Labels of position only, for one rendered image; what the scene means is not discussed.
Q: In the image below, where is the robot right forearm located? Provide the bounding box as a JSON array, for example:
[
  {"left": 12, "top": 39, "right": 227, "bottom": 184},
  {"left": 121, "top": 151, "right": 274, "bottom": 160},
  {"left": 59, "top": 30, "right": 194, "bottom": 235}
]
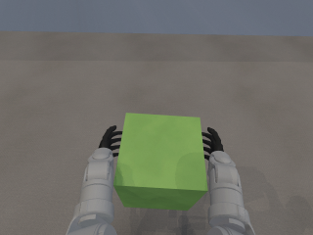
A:
[{"left": 207, "top": 151, "right": 255, "bottom": 235}]

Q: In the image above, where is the left robot upper arm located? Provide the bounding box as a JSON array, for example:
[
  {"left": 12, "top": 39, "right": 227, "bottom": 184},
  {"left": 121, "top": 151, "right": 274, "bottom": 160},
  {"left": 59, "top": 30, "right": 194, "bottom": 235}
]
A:
[{"left": 68, "top": 222, "right": 117, "bottom": 235}]

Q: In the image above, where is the right robot hand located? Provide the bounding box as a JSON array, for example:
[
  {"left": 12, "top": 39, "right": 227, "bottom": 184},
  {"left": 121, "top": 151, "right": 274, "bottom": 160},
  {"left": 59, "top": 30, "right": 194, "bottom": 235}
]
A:
[{"left": 201, "top": 127, "right": 224, "bottom": 160}]

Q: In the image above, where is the right robot upper arm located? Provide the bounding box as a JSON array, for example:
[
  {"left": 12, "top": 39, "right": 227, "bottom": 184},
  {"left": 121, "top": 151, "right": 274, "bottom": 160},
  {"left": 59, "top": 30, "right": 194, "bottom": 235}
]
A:
[{"left": 206, "top": 225, "right": 244, "bottom": 235}]

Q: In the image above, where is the left robot hand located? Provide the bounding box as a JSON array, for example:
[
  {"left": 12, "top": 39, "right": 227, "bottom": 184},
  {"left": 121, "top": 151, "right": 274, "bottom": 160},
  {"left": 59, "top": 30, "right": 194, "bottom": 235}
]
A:
[{"left": 99, "top": 125, "right": 123, "bottom": 157}]

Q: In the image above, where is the carton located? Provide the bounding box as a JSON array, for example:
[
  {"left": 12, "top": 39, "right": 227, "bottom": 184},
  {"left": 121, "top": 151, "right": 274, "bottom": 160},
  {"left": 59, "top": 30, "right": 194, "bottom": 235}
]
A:
[{"left": 113, "top": 113, "right": 208, "bottom": 211}]

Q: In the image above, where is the robot left forearm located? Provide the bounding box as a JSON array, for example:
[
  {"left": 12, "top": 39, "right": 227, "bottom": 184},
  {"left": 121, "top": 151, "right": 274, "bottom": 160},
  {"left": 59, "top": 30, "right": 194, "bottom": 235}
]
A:
[{"left": 66, "top": 147, "right": 114, "bottom": 235}]

